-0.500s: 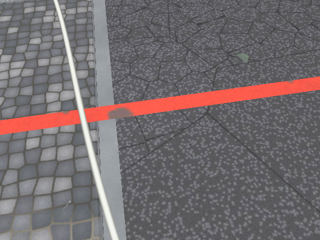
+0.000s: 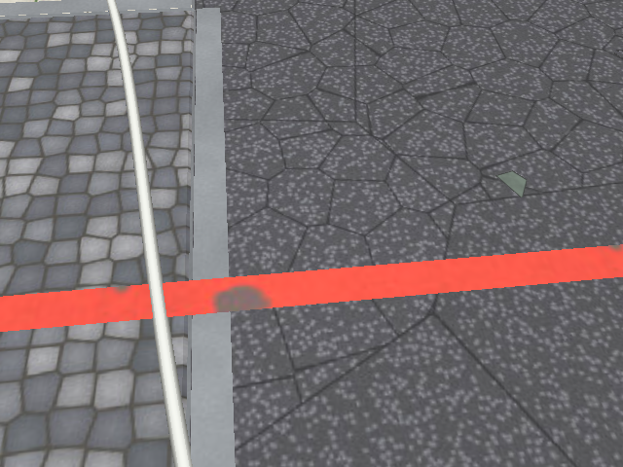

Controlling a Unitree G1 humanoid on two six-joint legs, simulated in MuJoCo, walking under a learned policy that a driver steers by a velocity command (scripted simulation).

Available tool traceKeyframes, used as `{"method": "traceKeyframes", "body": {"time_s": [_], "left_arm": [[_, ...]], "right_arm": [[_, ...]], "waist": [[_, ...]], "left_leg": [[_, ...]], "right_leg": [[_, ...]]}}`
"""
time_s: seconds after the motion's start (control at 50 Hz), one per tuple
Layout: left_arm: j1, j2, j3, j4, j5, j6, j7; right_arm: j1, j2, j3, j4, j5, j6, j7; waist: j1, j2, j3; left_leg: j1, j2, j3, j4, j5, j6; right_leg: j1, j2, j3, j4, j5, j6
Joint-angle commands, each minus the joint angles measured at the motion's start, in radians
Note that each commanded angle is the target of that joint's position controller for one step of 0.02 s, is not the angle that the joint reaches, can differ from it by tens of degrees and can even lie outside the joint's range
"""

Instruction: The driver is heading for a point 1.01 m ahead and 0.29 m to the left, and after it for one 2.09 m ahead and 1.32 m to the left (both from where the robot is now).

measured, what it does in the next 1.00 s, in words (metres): walks ahead, turning left: right foot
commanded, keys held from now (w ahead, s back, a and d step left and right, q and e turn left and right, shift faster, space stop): w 0.42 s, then w+q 0.58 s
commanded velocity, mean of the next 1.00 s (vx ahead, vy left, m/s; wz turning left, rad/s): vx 0.50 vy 0.00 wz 0.22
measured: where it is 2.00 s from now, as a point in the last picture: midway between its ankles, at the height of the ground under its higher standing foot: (238, 246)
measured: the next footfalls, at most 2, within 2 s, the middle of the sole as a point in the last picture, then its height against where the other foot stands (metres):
right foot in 0.46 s outside the picture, level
left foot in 1.02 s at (291, 368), level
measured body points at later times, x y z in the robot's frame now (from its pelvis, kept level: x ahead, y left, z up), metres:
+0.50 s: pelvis +0.28 -0.03 +0.00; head +0.31 -0.04 +0.45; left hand +0.47 +0.20 -0.11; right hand +0.20 -0.27 -0.15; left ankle +0.09 +0.06 -0.70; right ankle +0.38 -0.11 -0.73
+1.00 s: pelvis +0.54 -0.01 +0.00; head +0.57 +0.01 +0.44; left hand +0.42 +0.21 -0.15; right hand +0.77 -0.17 -0.12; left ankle +0.63 +0.08 -0.72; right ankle +0.39 -0.11 -0.72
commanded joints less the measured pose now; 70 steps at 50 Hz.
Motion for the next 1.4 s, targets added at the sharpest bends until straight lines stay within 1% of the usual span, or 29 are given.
{"method": "traceKeyframes", "body": {"time_s": [0.02, 0.06, 0.12, 0.24, 0.34, 0.4, 0.44, 0.46, 0.48, 0.5, 0.52, 0.54, 0.56, 0.6, 0.7, 0.8, 0.88, 0.94, 0.98, 1.0, 1.02, 1.04, 1.06, 1.08, 1.1, 1.14, 1.18, 1.24, 1.4], "left_arm": [[-0.033, 0.098, 0.025, -0.079, 0.003, -0.017, -0.006], [-0.014, 0.064, 0.021, -0.07, 0.028, 0.01, -0.018], [-0.06, 0.051, 0.021, -0.088, 0.031, 0.031, -0.031], [-0.322, 0.044, 0.01, -0.177, 0.018, 0.031, -0.038], [-0.448, 0.05, 0.005, -0.222, 0.014, 0.024, -0.033], [-0.432, 0.069, 0.013, -0.231, 0.015, 0.013, -0.029], [-0.261, 0.096, 0.031, -0.179, 0.018, -0.001, -0.016], [-0.082, 0.127, 0.047, -0.123, 0.031, -0.014, -0.006], [0.079, 0.227, 0.073, -0.101, 0.059, -0.022, 0.008], [0.083, 0.274, 0.087, -0.098, 0.048, -0.01, -0.001], [-0.017, 0.201, 0.072, -0.114, 0.02, -0.001, -0.006], [-0.118, 0.137, 0.054, -0.131, 0.013, -0.005, -0.008], [-0.164, 0.093, 0.043, -0.134, 0.016, -0.013, -0.01], [-0.16, 0.055, 0.031, -0.113, 0.01, -0.026, -0.001], [-0.066, 0.081, 0.037, -0.08, 0.005, -0.054, 0.007], [-0.012, 0.077, 0.03, -0.062, 0.007, -0.052, 0.015], [0.059, 0.101, 0.034, -0.037, 0.009, -0.041, 0.028], [0.05, 0.13, 0.042, -0.036, 0.014, -0.025, 0.038], [0.03, 0.161, 0.052, -0.046, 0.018, -0.007, 0.04], [0.021, 0.173, 0.057, -0.057, 0.016, 0.002, 0.034], [-0.002, 0.169, 0.056, -0.083, 0.011, 0.003, 0.027], [0.025, 0.044, 0.035, -0.154, 0.004, -0.003, 0.004], [-0.103, 0.126, 0.049, -0.199, 0.006, -0.016, -0.002], [-0.166, 0.116, 0.044, -0.225, -0.002, -0.032, -0.008], [-0.152, 0.118, 0.043, -0.216, -0.004, -0.042, -0.005], [-0.111, 0.111, 0.044, -0.202, 0.027, -0.015, -0.002], [-0.108, 0.094, 0.042, -0.212, 0.041, 0.02, -0.01], [-0.204, 0.088, 0.037, -0.255, 0.039, 0.041, -0.017], [-0.482, 0.102, 0.021, -0.369, 0.027, 0.035, -0.029]], "right_arm": [[0.16, -0.098, -0.032, 0.028, 0.014, -0.003, 0.0], [0.168, -0.059, -0.018, 0.059, 0.014, -0.018, -0.006], [0.239, -0.094, -0.025, 0.098, 0.02, -0.039, -0.005], [0.333, -0.094, -0.019, 0.133, 0.021, -0.035, -0.006], [0.417, -0.103, -0.019, 0.169, 0.01, -0.029, -0.017], [0.401, -0.118, -0.024, 0.179, 0.002, -0.023, -0.028], [0.375, -0.128, -0.026, 0.179, 0.002, -0.019, -0.029], [0.36, -0.119, -0.022, 0.172, 0.009, -0.017, -0.026], [0.383, -0.056, -0.003, 0.13, 0.036, -0.02, -0.017], [0.483, -0.014, -0.002, 0.137, 0.054, -0.014, -0.017], [0.383, -0.113, -0.029, 0.14, 0.029, -0.003, -0.024], [0.32, -0.096, -0.03, 0.12, 0.026, -0.008, -0.017], [0.3, -0.069, -0.029, 0.12, 0.024, -0.005, -0.014], [0.318, -0.04, -0.03, 0.127, 0.0, 0.022, 0.0], [0.195, -0.019, -0.033, 0.072, -0.001, 0.056, 0.021], [0.011, -0.004, -0.018, -0.001, 0.003, 0.051, 0.036], [-0.095, -0.007, -0.009, -0.053, -0.003, 0.049, 0.042], [-0.058, -0.032, -0.019, -0.056, -0.007, 0.051, 0.039], [0.07, -0.063, -0.037, -0.024, -0.008, 0.049, 0.032], [0.181, -0.089, -0.052, 0.008, -0.012, 0.042, 0.025], [0.321, -0.16, -0.081, 0.043, -0.025, 0.036, 0.012], [0.29, -0.269, -0.107, 0.027, -0.022, 0.04, 0.001], [0.325, -0.278, -0.108, 0.021, 0.007, 0.053, 0.002], [0.264, -0.244, -0.098, 0.026, 0.013, 0.056, -0.007], [0.218, -0.187, -0.085, 0.023, 0.019, 0.051, -0.01], [0.148, -0.131, -0.066, 0.008, 0.027, 0.033, -0.018], [0.172, -0.138, -0.062, 0.011, 0.034, 0.01, -0.016], [0.235, -0.176, -0.07, 0.016, 0.032, 0.002, -0.013], [0.392, -0.18, -0.067, 0.019, 0.022, 0.013, -0.019]], "waist": [[-0.054, 0.024, -0.057], [-0.009, 0.055, -0.031], [0.003, 0.06, -0.024], [-0.053, 0.068, 0.027], [-0.094, 0.08, 0.037], [-0.066, 0.085, 0.03], [0.01, 0.08, -0.055], [0.085, 0.045, -0.15], [0.113, -0.087, -0.296], [0.066, -0.235, -0.394], [0.044, -0.052, -0.259], [0.011, -0.032, -0.127], [-0.013, -0.02, -0.07], [-0.052, -0.061, -0.032], [-0.06, -0.048, 0.0], [-0.03, -0.047, 0.037], [-0.001, -0.048, 0.047], [-0.037, -0.078, 0.007], [-0.094, -0.094, -0.068], [-0.14, -0.079, -0.131], [-0.213, 0.002, -0.208], [-0.125, 0.236, -0.26], [-0.167, 0.1, -0.288], [-0.136, 0.056, -0.149], [-0.092, -0.007, -0.076], [-0.02, -0.029, -0.053], [-0.003, -0.009, -0.069], [-0.026, 0.023, -0.048], [-0.131, 0.075, -0.022]], "left_leg": [[0.35, 0.333, -0.448, -0.348, -0.002, 0.158], [0.238, 0.264, -0.322, -0.384, 0.098, 0.11], [0.228, 0.242, -0.25, -0.417, 0.198, 0.117], [0.285, 0.192, -0.159, -0.446, 0.288, 0.089], [0.434, 0.232, -0.152, -0.408, 0.382, 0.089], [0.51, 0.264, -0.145, -0.326, 0.552, 0.076], [0.49, 0.243, -0.128, -0.115, 0.775, 0.051], [0.379, 0.198, -0.101, 0.089, 0.685, 0.032], [0.105, 0.117, -0.058, 0.415, 0.306, 0.0], [-0.151, -0.038, -0.076, 0.688, -0.39, -0.017], [-0.212, 0.036, -0.175, 0.731, -0.302, -0.001], [-0.209, 0.073, -0.174, 0.692, -0.201, 0.0], [-0.175, 0.105, -0.168, 0.646, -0.143, -0.002], [-0.111, 0.128, -0.159, 0.602, -0.101, -0.021], [-0.237, 0.147, -0.126, 0.551, 0.029, -0.045], [-0.259, 0.128, -0.057, 0.28, 0.172, -0.054], [-0.234, 0.097, 0.02, 0.124, 0.148, -0.018], [-0.139, 0.031, 0.063, 0.086, 0.023, 0.04], [0.0, -0.035, 0.08, 0.063, -0.081, 0.089], [0.146, -0.06, 0.063, -0.003, -0.084, 0.117], [0.373, 0.03, -0.096, -0.093, -0.126, 0.169], [0.665, 0.334, -0.619, -0.148, -0.098, 0.317], [0.675, 0.373, -0.832, -0.271, -0.105, 0.349], [0.575, 0.361, -0.673, -0.295, -0.059, 0.311], [0.447, 0.321, -0.58, -0.312, 0.06, 0.264], [0.305, 0.223, -0.431, -0.325, 0.255, 0.207], [0.265, 0.183, -0.38, -0.326, 0.36, 0.198], [0.246, 0.146, -0.359, -0.344, 0.36, 0.173], [0.421, 0.139, -0.427, -0.297, 0.403, 0.127]], "right_leg": [[-0.422, -0.097, 0.067, 0.205, 0.094, -0.013], [-0.332, -0.124, 0.059, 0.12, 0.129, 0.008], [-0.369, -0.135, 0.025, 0.056, 0.184, 0.035], [-0.453, -0.143, -0.038, -0.258, 0.389, 0.072], [-0.45, -0.109, -0.063, -0.419, 0.403, 0.044], [-0.393, -0.081, -0.067, -0.481, 0.299, 0.002], [-0.159, -0.021, -0.086, -0.546, 0.25, -0.035], [0.084, -0.046, -0.056, -0.59, 0.29, -0.064], [0.388, -0.312, 0.254, -0.614, 0.182, -0.132], [0.524, -0.513, 0.639, -0.736, 0.167, -0.23], [0.39, -0.448, 0.55, -0.763, 0.07, -0.18], [0.228, -0.411, 0.402, -0.808, 0.094, -0.145], [0.129, -0.367, 0.296, -0.848, 0.158, -0.106], [0.025, -0.31, 0.146, -0.882, 0.263, -0.058], [0.047, -0.288, -0.022, -0.909, 0.446, -0.046], [0.088, -0.258, -0.147, -0.903, 0.58, -0.029], [0.21, -0.296, -0.202, -0.863, 0.719, -0.029], [0.29, -0.315, -0.249, -0.722, 1.072, -0.022], [0.305, -0.323, -0.262, -0.496, 1.233, -0.028], [0.248, -0.32, -0.266, -0.305, 1.152, -0.019], [0.061, -0.29, -0.273, -0.013, 0.883, 0.014], [-0.405, -0.081, -0.233, 0.356, -0.092, 0.075], [-0.547, -0.029, 0.006, 0.447, -0.107, 0.076], [-0.616, -0.099, 0.041, 0.393, 0.008, 0.065], [-0.565, -0.133, 0.035, 0.294, 0.079, 0.064], [-0.438, -0.165, 0.041, 0.176, 0.107, 0.089], [-0.397, -0.166, 0.031, 0.111, 0.106, 0.116], [-0.451, -0.163, 0.007, -0.002, 0.199, 0.143], [-0.568, -0.105, 0.011, -0.3, 0.375, 0.136]]}}
Keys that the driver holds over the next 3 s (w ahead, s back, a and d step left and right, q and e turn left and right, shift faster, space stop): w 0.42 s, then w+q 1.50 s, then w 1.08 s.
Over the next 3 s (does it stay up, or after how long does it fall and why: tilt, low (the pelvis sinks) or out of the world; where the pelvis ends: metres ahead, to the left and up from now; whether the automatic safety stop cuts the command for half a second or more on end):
stays up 1.33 0.67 0.02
